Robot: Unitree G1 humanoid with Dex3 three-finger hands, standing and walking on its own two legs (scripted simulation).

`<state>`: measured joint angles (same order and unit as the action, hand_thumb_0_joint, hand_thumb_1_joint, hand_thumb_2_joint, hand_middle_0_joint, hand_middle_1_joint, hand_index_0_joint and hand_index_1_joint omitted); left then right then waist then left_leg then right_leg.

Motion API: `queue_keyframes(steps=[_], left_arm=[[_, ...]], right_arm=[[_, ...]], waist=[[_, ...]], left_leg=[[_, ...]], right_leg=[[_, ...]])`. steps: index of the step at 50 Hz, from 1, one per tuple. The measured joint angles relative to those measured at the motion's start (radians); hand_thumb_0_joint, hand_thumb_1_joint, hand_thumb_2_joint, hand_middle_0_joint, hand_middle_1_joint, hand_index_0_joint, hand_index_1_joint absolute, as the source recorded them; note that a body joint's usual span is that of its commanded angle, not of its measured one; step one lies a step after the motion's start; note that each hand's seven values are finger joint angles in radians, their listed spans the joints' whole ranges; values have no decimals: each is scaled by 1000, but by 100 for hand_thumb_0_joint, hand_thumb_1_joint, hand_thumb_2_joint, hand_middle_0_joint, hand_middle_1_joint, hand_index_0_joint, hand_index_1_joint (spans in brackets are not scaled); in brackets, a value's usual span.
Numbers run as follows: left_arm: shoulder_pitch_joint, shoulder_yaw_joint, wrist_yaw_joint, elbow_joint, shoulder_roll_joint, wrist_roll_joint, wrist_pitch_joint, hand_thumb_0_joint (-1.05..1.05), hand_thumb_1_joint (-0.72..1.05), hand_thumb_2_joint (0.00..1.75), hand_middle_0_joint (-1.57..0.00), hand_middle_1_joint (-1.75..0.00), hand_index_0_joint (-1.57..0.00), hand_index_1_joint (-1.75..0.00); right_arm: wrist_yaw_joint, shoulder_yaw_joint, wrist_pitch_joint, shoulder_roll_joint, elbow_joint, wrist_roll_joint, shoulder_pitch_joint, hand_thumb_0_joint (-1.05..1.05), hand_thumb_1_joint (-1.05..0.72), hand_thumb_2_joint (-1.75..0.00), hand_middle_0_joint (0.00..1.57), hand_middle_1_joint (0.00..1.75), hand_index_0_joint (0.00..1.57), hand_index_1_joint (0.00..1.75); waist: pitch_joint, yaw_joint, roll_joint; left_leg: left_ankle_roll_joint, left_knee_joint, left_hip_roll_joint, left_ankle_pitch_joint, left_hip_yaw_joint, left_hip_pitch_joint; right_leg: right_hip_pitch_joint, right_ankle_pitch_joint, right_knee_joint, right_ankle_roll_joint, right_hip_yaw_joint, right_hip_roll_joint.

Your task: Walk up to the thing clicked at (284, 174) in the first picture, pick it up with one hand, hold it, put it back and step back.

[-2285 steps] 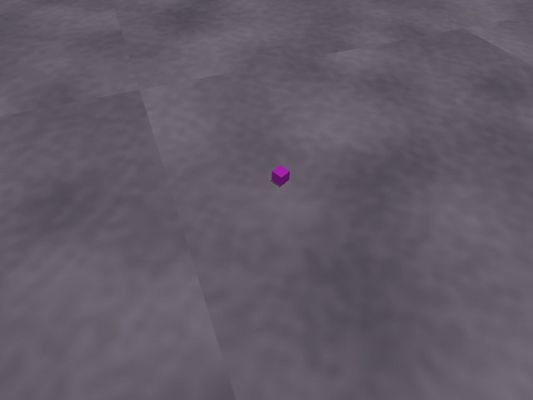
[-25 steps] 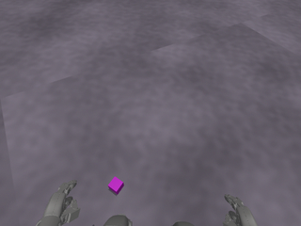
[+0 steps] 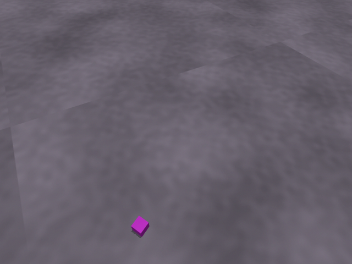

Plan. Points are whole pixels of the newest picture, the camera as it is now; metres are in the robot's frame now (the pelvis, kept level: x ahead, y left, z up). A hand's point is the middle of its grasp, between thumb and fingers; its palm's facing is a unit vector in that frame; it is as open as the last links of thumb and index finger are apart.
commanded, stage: stand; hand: left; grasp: from above
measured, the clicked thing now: (140, 226) +0.41 +0.18 -0.74
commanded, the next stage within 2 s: step back in 1.88 s
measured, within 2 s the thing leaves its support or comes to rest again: neither
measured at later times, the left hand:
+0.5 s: hand out of the picture +0.05 +0.23 -0.16, palm faces +0.00 -0.94 -0.33, open 7.4 cm
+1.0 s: hand out of the picture +0.08 +0.22 -0.15, palm faces -0.01 -0.94 -0.33, open 7.4 cm
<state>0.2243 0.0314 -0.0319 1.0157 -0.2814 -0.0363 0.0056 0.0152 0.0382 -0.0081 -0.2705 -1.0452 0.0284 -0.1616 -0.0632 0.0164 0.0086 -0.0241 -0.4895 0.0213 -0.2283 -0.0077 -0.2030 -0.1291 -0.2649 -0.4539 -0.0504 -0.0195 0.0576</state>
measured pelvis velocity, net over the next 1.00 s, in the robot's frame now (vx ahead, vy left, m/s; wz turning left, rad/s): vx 0.01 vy -0.02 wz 0.00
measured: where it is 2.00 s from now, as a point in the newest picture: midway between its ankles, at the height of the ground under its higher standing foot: outside the picture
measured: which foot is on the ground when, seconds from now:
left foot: down 0.00-1.00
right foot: down 0.00-1.00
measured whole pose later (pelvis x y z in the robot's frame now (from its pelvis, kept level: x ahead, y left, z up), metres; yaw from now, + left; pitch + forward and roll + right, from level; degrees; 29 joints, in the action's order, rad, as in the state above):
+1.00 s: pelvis +0.01 -0.02 +0.01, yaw +0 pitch -3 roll +0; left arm 0.12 0.02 -0.02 1.13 -0.31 -0.03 -0.01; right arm 0.01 0.02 -0.01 -0.32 -1.15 0.01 -0.11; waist -0.05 0.00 0.00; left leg 0.00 -0.33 0.00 -0.16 -0.01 -0.13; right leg -0.06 -0.20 -0.32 -0.03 -0.03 0.03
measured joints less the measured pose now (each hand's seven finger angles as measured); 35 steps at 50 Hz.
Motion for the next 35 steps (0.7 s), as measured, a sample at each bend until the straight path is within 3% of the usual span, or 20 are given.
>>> queue_keyframes(steps=[14, 35], left_arm=[[-34, -4, 5, 86, -17, -2, -10, 0, 90, 90, -20, -30, -20, -30], [-84, -10, 11, 116, -18, 9, -19, 0, 90, 90, -20, -30, -20, -30]], right_arm=[[-6, 3, 9, -23, -65, -6, 26, 1, -90, -90, 20, 30, 20, 30], [-6, -15, 5, -45, -99, -12, 45, 1, -90, -90, 20, 30, 20, 30]], waist=[[3, -8, -12], [0, -19, -11]], left_leg=[[8, 99, 0, 57, -5, 48], [25, 137, -21, 64, -8, 72]], right_leg=[[39, 44, 77, 5, -6, -1], [66, 58, 125, 21, -9, -22]])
